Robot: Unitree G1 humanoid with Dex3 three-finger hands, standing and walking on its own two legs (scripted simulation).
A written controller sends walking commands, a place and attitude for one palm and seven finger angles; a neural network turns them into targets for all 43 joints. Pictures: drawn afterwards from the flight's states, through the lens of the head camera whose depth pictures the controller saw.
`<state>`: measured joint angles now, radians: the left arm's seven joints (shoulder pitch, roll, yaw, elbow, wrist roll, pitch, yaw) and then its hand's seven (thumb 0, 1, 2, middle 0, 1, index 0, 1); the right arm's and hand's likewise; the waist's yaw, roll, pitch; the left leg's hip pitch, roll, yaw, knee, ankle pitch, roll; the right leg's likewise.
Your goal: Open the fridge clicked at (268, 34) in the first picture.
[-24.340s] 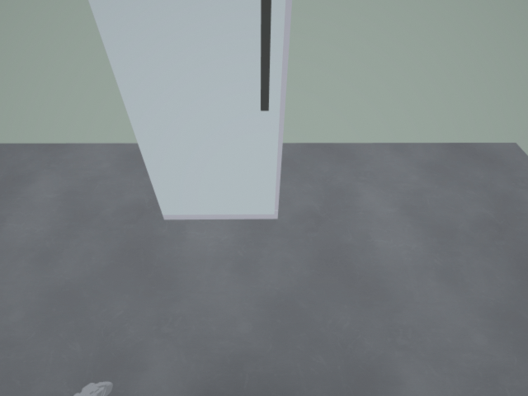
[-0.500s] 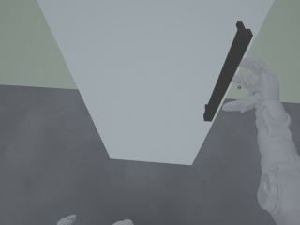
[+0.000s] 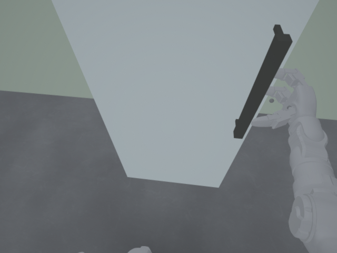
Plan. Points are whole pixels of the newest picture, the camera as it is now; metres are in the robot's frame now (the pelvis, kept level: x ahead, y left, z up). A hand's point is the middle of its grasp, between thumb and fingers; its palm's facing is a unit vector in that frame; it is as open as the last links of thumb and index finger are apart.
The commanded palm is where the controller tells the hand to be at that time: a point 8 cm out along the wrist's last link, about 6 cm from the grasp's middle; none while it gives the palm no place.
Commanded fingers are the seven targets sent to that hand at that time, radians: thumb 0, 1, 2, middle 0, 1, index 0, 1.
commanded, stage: slide the fingers in behind the handle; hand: right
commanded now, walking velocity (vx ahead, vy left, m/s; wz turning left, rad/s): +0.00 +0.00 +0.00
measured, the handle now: (253, 92) +0.51 -0.14 +0.10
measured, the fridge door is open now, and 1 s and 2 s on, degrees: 0 0 0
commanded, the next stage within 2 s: grip the handle and tug to test in 1.48 s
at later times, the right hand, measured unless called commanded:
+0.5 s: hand (261, 100) +0.46 -0.14 +0.12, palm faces -0.03 +1.00 +0.00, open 14.0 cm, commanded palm +0.43 -0.19 +0.12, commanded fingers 0.00 0.50 -0.30 0.30 1.20 0.30 1.20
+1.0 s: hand (251, 101) +0.45 -0.12 +0.13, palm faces -0.01 +1.00 +0.00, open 14.1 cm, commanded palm +0.42 -0.16 +0.12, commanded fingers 0.00 0.50 -0.30 0.30 1.20 0.30 1.20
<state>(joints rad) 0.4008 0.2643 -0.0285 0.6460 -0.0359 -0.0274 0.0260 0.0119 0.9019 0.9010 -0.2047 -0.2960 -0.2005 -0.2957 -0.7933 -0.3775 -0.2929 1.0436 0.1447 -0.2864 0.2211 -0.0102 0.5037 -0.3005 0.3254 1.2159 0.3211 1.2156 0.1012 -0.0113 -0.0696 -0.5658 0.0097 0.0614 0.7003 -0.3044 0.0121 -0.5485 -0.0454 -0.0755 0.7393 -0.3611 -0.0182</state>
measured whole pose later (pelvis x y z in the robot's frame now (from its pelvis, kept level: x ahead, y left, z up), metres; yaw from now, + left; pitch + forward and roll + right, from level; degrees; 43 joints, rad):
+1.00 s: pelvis +0.00 +0.01 +0.00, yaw +0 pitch +7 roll +0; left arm 0.35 0.25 -0.02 0.65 -0.03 -0.04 0.02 0.01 0.90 0.90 -0.20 -0.30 -0.20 -0.30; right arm -0.72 -0.23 -0.19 0.91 0.13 -0.25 0.08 -0.01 0.50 -0.30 0.30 1.20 0.29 1.19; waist 0.07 -0.02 -0.06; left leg -0.51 0.01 0.06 0.68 -0.31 0.02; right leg -0.48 -0.04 -0.07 0.70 -0.35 -0.01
